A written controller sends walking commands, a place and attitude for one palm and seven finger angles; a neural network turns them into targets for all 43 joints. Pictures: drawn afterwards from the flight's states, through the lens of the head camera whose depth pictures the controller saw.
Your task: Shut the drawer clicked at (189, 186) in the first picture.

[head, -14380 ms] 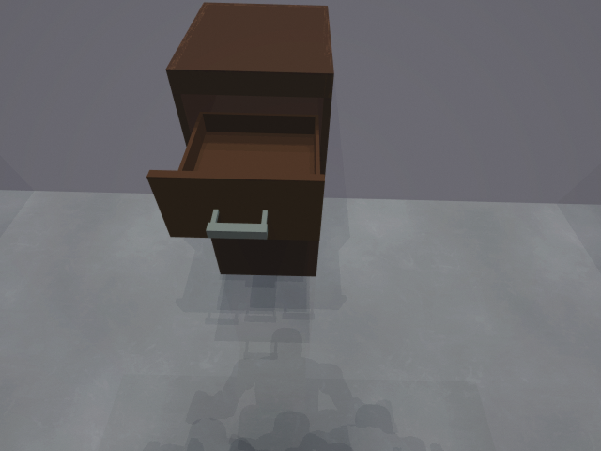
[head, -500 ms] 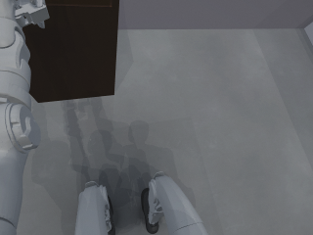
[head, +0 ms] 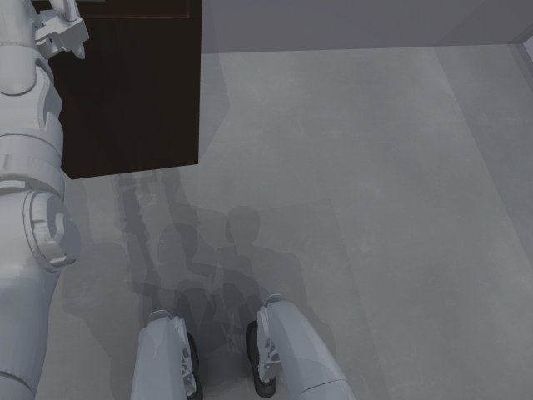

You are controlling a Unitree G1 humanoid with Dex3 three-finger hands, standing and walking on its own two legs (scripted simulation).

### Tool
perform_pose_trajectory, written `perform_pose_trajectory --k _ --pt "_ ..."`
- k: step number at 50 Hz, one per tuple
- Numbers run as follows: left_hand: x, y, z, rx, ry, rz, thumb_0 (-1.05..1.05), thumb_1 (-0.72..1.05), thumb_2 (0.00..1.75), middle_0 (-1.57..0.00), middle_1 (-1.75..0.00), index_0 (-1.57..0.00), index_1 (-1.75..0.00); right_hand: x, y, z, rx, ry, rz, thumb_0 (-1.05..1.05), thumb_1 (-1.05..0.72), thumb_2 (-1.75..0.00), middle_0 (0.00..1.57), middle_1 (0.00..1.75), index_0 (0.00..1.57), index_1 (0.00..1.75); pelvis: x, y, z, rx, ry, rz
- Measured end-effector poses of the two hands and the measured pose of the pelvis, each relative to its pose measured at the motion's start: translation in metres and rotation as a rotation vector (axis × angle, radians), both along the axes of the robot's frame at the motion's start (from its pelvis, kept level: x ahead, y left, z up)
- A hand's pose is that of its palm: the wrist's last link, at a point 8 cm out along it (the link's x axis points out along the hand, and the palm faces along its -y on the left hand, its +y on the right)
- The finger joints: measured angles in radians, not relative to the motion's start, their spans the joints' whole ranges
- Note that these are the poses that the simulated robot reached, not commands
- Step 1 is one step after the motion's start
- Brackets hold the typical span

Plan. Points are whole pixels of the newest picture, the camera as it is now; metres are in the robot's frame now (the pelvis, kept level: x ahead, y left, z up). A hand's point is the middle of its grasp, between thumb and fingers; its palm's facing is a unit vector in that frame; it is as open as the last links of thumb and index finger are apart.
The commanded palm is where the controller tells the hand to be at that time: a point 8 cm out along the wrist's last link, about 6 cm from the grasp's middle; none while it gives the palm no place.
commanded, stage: pull the fist back off the drawer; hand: left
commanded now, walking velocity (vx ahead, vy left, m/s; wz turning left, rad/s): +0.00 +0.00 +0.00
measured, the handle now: out of the picture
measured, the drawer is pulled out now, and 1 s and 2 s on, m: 0.00 0.00 0.00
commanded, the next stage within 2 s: draw the hand back to the body in 0.22 s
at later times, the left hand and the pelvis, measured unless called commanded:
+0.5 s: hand (65, 38) +0.55 +0.16 +0.10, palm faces +0.07 -1.00 -0.04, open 3.3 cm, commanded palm +0.49 +0.20 +0.11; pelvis +0.05 +0.00 +0.05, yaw +1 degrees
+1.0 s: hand out of the picture +0.37 +0.20 +0.20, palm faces +0.18 -0.96 -0.22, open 3.3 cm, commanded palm +0.33 +0.25 +0.22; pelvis +0.07 -0.01 +0.13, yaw +3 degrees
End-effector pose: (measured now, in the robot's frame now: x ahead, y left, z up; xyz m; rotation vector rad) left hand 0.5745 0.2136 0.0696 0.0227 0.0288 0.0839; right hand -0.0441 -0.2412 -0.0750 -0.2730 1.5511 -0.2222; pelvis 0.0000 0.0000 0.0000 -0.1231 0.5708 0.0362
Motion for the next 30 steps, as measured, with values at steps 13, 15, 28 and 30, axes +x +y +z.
perform_pose_trajectory --k 13,15,28,30 --pt "-0.017 0.000 0.004 -0.006 0.012 0.017 0.02 0.88 0.90 -1.40 -1.60 -1.40 -1.60 0.056 -0.004 0.004 0.052 -0.057 0.013 0.00 -0.91 -0.90 0.21 0.30 0.20 0.30 0.028 -0.001 0.022 0.027 -0.039 -0.006" --pt "-0.017 0.001 0.005 -0.009 0.002 0.022 0.02 0.89 0.90 -1.40 -1.60 -1.40 -1.60 0.066 -0.008 0.004 0.046 -0.071 0.023 0.00 -0.91 -0.90 0.21 0.30 0.20 0.30 0.032 -0.002 0.023 0.029 -0.040 -0.004" --pt "-0.079 0.006 0.038 0.013 -0.004 0.000 0.02 0.90 0.90 -1.40 -1.60 -1.40 -1.60 0.138 -0.010 0.032 0.095 -0.209 0.014 0.00 -0.91 -0.90 0.20 0.30 0.20 0.30 0.060 -0.004 0.065 0.064 -0.137 -0.016" --pt "-0.095 0.012 0.048 0.009 -0.003 0.019 0.02 0.90 0.90 -1.40 -1.60 -1.40 -1.60 0.154 -0.008 0.042 0.100 -0.256 0.033 0.00 -0.91 -0.90 0.20 0.30 0.20 0.30 0.064 -0.005 0.074 0.069 -0.167 -0.010"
